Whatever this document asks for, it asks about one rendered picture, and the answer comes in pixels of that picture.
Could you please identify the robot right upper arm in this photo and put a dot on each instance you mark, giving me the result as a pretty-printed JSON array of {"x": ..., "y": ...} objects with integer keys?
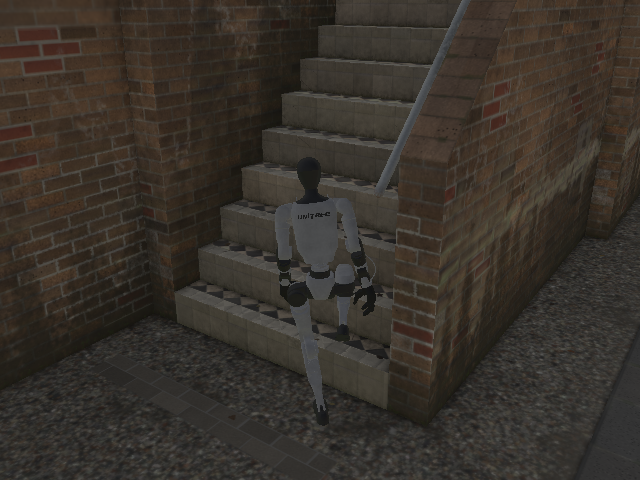
[{"x": 344, "y": 206}]

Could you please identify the robot foot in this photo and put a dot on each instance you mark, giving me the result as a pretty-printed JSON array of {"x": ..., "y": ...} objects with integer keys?
[
  {"x": 322, "y": 416},
  {"x": 342, "y": 333}
]

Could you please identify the left robot forearm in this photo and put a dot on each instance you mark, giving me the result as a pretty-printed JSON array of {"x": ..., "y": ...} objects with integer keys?
[{"x": 284, "y": 270}]

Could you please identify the robot right foot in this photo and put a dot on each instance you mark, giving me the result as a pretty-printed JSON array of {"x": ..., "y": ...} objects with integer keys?
[{"x": 342, "y": 333}]

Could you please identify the robot left foot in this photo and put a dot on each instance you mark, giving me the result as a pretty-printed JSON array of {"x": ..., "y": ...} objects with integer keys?
[{"x": 322, "y": 416}]

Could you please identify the robot left upper arm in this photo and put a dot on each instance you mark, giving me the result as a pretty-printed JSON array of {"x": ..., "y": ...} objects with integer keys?
[{"x": 282, "y": 214}]

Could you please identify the right robot forearm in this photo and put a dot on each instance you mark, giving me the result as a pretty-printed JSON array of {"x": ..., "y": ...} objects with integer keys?
[{"x": 361, "y": 267}]

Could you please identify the right robot hand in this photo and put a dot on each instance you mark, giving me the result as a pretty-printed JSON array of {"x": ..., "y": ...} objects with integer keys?
[{"x": 371, "y": 298}]

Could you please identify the left robot hand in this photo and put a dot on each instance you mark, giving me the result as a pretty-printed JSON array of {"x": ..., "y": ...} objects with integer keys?
[{"x": 283, "y": 290}]

